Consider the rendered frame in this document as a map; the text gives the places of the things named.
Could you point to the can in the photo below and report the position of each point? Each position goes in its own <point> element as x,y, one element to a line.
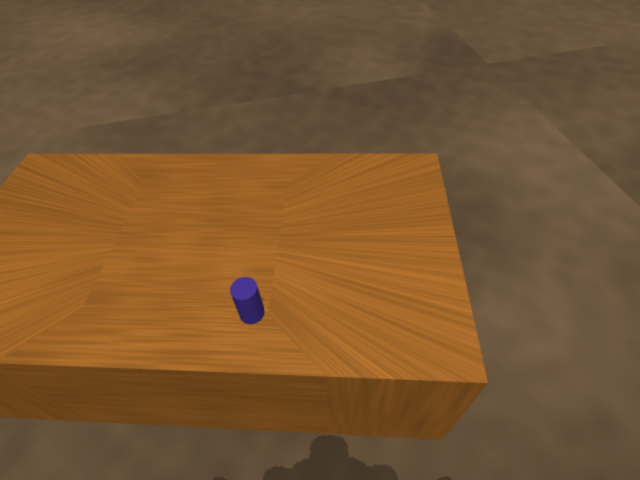
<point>246,297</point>

